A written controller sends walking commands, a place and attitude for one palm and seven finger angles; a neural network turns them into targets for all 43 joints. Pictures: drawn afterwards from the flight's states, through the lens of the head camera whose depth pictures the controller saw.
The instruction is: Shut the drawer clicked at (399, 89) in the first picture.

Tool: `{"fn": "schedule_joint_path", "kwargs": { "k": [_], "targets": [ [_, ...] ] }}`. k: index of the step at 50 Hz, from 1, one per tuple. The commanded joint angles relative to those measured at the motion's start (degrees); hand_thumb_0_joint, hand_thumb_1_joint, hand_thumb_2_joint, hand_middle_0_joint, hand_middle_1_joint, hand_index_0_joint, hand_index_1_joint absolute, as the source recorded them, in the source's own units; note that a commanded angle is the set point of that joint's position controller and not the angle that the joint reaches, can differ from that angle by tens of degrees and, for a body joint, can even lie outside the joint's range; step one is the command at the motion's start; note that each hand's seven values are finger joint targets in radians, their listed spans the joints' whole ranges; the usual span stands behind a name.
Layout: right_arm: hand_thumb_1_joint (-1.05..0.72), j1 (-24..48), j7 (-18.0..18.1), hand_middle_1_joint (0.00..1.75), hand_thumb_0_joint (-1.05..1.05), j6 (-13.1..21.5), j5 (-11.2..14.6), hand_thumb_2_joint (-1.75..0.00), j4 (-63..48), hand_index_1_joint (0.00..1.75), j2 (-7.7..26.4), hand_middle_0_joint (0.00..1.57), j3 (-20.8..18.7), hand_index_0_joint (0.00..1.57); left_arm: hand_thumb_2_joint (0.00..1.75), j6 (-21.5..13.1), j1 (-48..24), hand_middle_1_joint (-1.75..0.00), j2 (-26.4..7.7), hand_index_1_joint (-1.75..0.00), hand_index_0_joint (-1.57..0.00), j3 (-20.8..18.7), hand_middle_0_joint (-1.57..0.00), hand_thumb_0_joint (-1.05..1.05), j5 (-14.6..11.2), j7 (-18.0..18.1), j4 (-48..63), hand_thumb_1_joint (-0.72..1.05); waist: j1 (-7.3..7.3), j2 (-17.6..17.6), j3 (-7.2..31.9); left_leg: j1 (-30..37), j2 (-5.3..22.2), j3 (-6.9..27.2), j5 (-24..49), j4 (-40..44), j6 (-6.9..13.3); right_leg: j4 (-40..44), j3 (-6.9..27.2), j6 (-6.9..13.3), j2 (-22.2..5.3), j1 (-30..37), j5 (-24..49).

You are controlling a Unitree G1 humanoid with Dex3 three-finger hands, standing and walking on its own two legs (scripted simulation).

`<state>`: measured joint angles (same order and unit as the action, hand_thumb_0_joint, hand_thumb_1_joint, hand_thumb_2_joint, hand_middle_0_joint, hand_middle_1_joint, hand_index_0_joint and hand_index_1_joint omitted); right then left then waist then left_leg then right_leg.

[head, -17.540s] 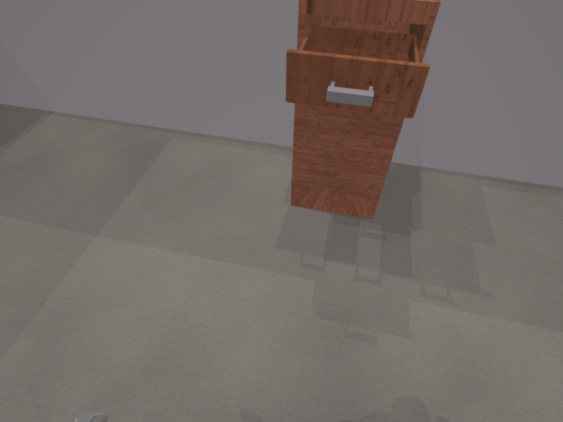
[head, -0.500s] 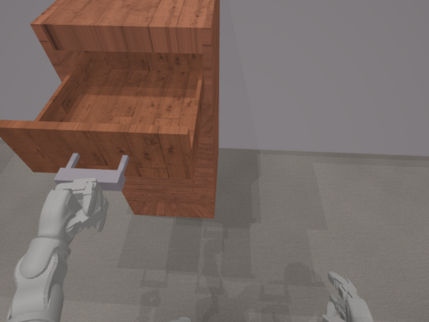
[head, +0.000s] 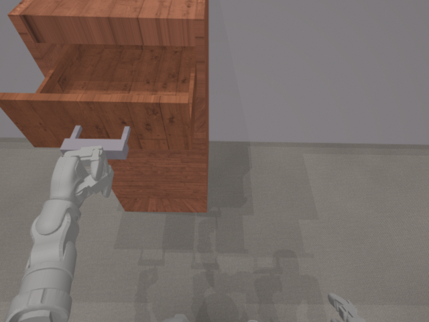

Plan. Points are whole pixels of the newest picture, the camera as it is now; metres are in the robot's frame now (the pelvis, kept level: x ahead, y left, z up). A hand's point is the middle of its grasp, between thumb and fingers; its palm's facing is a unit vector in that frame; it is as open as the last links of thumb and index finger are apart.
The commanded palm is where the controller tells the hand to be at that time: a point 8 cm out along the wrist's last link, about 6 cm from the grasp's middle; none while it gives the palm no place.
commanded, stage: push the drawer shut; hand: left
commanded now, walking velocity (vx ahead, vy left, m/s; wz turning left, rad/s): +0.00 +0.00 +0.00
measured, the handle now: (99, 139) +0.44 +0.25 +0.07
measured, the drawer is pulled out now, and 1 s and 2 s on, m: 0.19 0.08 0.00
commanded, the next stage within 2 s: none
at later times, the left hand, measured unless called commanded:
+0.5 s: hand (110, 155) +0.41 +0.22 +0.07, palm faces +0.02 -1.00 -0.01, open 3.1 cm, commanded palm +0.39 +0.26 +0.07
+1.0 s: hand (121, 131) +0.47 +0.21 +0.07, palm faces +0.04 -1.00 -0.01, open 3.3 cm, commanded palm +0.45 +0.25 +0.07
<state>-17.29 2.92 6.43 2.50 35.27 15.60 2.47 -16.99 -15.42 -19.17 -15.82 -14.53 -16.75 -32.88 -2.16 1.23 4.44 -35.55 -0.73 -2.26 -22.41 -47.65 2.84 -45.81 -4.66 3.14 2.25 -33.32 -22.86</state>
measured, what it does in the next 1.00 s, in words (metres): stands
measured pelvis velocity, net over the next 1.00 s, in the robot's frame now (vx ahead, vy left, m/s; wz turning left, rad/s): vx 0.00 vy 0.00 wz -0.02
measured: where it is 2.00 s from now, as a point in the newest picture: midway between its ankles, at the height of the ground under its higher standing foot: outside the picture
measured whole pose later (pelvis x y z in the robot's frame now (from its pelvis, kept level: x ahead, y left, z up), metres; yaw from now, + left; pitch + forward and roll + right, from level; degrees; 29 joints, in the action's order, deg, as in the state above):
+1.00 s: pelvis +0.00 +0.00 -0.01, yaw -1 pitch +16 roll -2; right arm -21.6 1.2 -0.5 1.0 38.1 15.9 2.6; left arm -22.0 -44.1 -27.6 -21.3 -8.1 -14.6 -64.0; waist -7.3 0.7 5.5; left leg -45.1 0.4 -2.3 -23.5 -52.3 3.1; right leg -49.0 -4.7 3.0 3.2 -42.4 -23.0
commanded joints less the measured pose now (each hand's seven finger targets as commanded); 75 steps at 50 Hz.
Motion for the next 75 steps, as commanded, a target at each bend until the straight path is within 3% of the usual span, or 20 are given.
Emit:
{"fn": "schedule_joint_path", "kwargs": {
  "k": [1,3,8,11,13,20,21,23,26,31,38,41,48,51,53,56,59,62,65,75],
  "targets": [
    [-0.90,-0.51,0.13,0.30,0.00,1.42,0.24,-0.90,-7.07,0.30,8.16,0.20,-3.76,0.20,0.90,-3.85,-19.29,-1.60,-12.62,-1.60,-1.40,-4.01,-1.40,0.00,-0.64,0.52,11.02,0.90,-0.79,1.30,16.97,9.96,1.10,4.73,14.21,6.22,-0.99,5.58,4.74,-1.75,-1.12,6.60,15.63],
    [-0.90,-0.87,0.04,0.30,0.00,1.06,0.19,-0.90,-6.81,0.30,8.21,0.20,-3.60,0.20,0.90,-3.81,-21.93,-1.60,-12.12,-1.60,-1.40,-2.94,-1.40,0.00,-0.27,0.68,10.26,0.90,-1.36,2.78,16.15,10.57,1.21,5.27,15.02,6.04,-1.07,5.25,4.31,-1.45,-0.89,5.02,15.45],
    [-0.90,-1.82,0.20,0.30,0.00,0.03,0.12,-0.90,-5.85,0.30,8.47,0.20,-3.66,0.20,0.90,-3.97,-28.03,-1.60,-13.73,-1.60,-1.40,-3.89,-1.40,0.00,-0.03,0.71,6.10,0.90,-2.24,1.03,15.91,9.22,1.21,5.34,13.17,5.76,-1.00,5.39,4.45,-1.57,-0.74,4.29,13.93],
    [-0.90,-2.32,-0.14,0.30,0.00,-0.19,0.01,-0.90,-5.94,0.30,8.26,0.20,-3.79,0.20,0.90,-4.45,-28.14,-1.60,-12.84,-1.60,-1.40,-3.27,-1.40,0.00,0.27,0.70,6.20,0.90,-1.77,4.41,19.06,13.17,1.49,5.80,16.82,5.48,-1.56,4.81,4.06,-1.34,-0.66,3.23,15.49],
    [-0.90,-2.91,-0.17,0.30,0.00,-0.55,-0.07,-0.90,-5.38,0.30,8.59,0.20,-3.84,0.20,0.90,-4.64,-29.85,-1.60,-13.88,-1.60,-1.40,-3.85,-1.40,0.00,0.37,0.83,4.26,0.90,-2.36,2.11,18.10,12.29,1.69,6.14,17.03,5.16,-1.43,4.71,3.81,-1.30,-0.40,2.65,15.53],
    [-0.90,-3.57,-0.25,0.30,0.00,-1.90,-0.12,-0.90,-5.11,0.30,8.76,0.20,-3.73,0.20,0.90,-5.34,-34.27,-1.60,-16.44,-1.60,-1.40,-5.81,-1.40,0.00,1.05,1.13,-0.93,0.90,-2.44,2.11,17.99,9.92,1.60,5.70,14.49,5.10,-1.42,4.68,4.30,-1.43,-0.45,2.44,14.03],
    [-0.90,-3.40,-0.31,0.30,0.00,-1.98,-0.09,-0.90,-5.00,0.30,8.56,0.20,-3.57,0.20,0.90,-5.64,-36.34,-1.60,-14.97,-1.60,-1.40,-3.93,-1.40,0.00,1.29,1.02,-0.62,0.90,-2.91,4.57,18.26,10.96,1.55,5.67,14.61,5.02,-1.51,4.65,4.34,-1.36,-0.53,1.44,13.80],
    [-0.90,-4.17,-0.39,0.30,0.00,-2.09,-0.24,-0.90,-4.65,0.30,8.73,0.20,-3.83,0.20,0.90,-6.09,-38.80,-1.60,-14.32,-1.60,-1.40,-3.25,-1.40,0.00,1.54,1.44,-1.28,0.90,-3.51,4.01,19.03,12.68,1.82,6.49,15.34,4.80,-1.61,4.41,3.81,-1.24,-0.25,-0.32,13.20],
    [-0.90,-4.89,-0.34,0.30,0.00,-2.63,-0.26,-0.90,-3.82,0.30,9.00,0.20,-3.79,0.20,0.90,-6.24,-40.88,-1.60,-16.48,-1.60,-1.40,-4.83,-1.40,0.00,1.99,1.80,-5.67,0.90,-3.90,1.58,18.35,9.58,1.72,5.81,13.26,4.46,-1.33,4.69,4.41,-1.63,-0.30,0.22,12.58],
    [-0.90,-5.84,-0.49,0.30,0.00,-3.25,-0.48,-0.90,-3.07,0.30,9.02,0.20,-3.58,0.20,0.90,-7.63,-47.11,-1.60,-17.00,-1.60,-1.40,-4.15,-1.40,0.00,2.97,1.59,-9.12,0.90,-4.66,4.54,19.74,10.12,1.69,6.15,12.91,3.80,-1.27,4.09,4.49,-1.43,-0.28,-1.54,11.74],
    [-0.90,-7.91,-0.77,0.30,0.00,-4.33,-0.88,-0.90,-2.13,0.30,9.68,0.20,-3.84,0.20,0.90,-8.86,-50.20,-1.60,-21.06,-1.60,-1.40,-6.84,-1.40,0.00,3.72,1.61,-13.67,0.90,-5.01,3.80,21.92,8.71,1.84,6.07,13.94,2.55,-1.00,3.43,4.76,-1.44,-0.04,-1.22,12.63],
    [-0.90,-8.60,-0.96,0.30,0.00,-4.83,-0.85,-0.90,-1.89,0.30,9.44,0.20,-3.82,0.20,0.90,-9.01,-53.44,-1.60,-19.06,-1.60,-1.40,-4.78,-1.40,0.00,4.26,1.77,-14.78,0.90,-6.09,4.65,21.81,9.52,2.01,6.22,14.34,2.23,-1.01,3.33,4.67,-1.61,0.09,-3.28,12.49],
    [-0.90,-10.60,-1.11,0.30,0.00,-5.99,-1.34,-0.90,-1.35,0.30,10.20,0.20,-3.84,0.20,0.90,-9.17,-56.47,-1.60,-24.24,-1.60,-1.40,-7.98,-1.40,0.00,5.71,2.54,-18.44,0.90,-6.48,4.66,23.01,6.77,1.87,5.86,14.10,1.17,-0.53,3.01,5.42,-1.62,0.23,-2.39,12.86],
    [-0.90,-11.33,-1.34,0.30,0.00,-6.38,-1.54,-0.90,-1.46,0.30,10.05,0.20,-3.84,0.20,0.90,-9.31,-57.17,-1.60,-23.77,-1.60,-1.40,-7.68,-1.40,0.00,6.06,2.52,-18.31,0.90,-6.50,7.02,25.24,8.87,1.97,5.90,16.44,0.72,-0.79,2.54,5.13,-1.62,0.32,-3.22,14.17],
    [-0.90,-12.00,-1.47,0.30,0.00,-6.68,-1.66,-0.90,-0.89,0.30,10.03,0.20,-3.80,0.20,0.90,-9.24,-59.76,-1.60,-22.90,-1.60,-1.40,-6.65,-1.40,0.00,6.12,2.46,-19.61,0.90,-7.80,5.18,23.48,8.16,2.21,6.25,16.41,0.33,-0.59,2.59,5.00,-1.70,0.56,-4.39,14.16],
    [-0.90,-12.35,-1.43,0.30,0.00,-7.11,-1.64,-0.90,-0.96,0.30,10.27,0.20,-3.55,0.20,0.90,-8.55,-61.06,-1.60,-23.81,-1.60,-1.40,-6.59,-1.40,0.00,6.66,2.71,-21.87,0.90,-8.38,5.45,22.22,6.09,2.10,5.92,14.45,0.29,-0.45,2.93,5.27,-1.91,0.47,-4.94,12.89],
    [-0.90,-13.52,-1.49,0.30,0.00,-7.39,-1.98,-0.90,-0.71,0.30,10.58,0.20,-3.76,0.20,0.90,-8.65,-62.61,-1.60,-25.78,-1.60,-1.40,-8.07,-1.40,0.00,7.11,2.89,-21.44,0.90,-8.25,6.88,25.65,7.71,2.11,5.94,17.24,-0.44,-0.47,2.29,5.31,-1.86,0.53,-4.39,15.10],
    [-0.90,-14.12,-1.49,0.30,0.00,-7.84,-1.99,-0.90,-0.93,0.30,10.70,0.20,-3.51,0.20,0.90,-8.02,-62.44,-1.60,-27.94,-1.60,-1.40,-9.10,-1.40,0.00,7.31,2.55,-23.20,0.90,-8.57,5.09,25.65,5.01,2.03,5.46,17.57,-0.94,-0.17,2.42,5.81,-2.13,0.59,-2.40,16.67],
    [-0.90,-14.94,-1.40,0.30,0.00,-8.35,-2.14,-0.90,-0.75,0.30,10.99,0.20,-3.58,0.20,0.90,-7.75,-64.13,-1.60,-30.50,-1.60,-1.40,-10.59,-1.40,0.00,7.79,2.38,-24.06,0.90,-8.82,6.50,25.67,5.03,2.25,5.60,18.29,-1.40,-0.27,2.12,5.65,-2.10,0.60,-3.35,17.02],
    [-0.90,-17.44,-1.66,0.30,0.00,-9.40,-2.92,-0.90,-0.54,0.30,11.60,0.20,-3.24,0.20,0.90,-6.65,-69.28,-1.60,-32.58,-1.60,-1.40,-10.69,-1.40,0.00,8.95,2.54,-26.63,0.90,-10.55,9.55,27.38,6.49,2.63,6.30,21.28,-2.67,-0.39,1.65,5.03,-2.06,0.95,-6.54,17.46]
  ]
}}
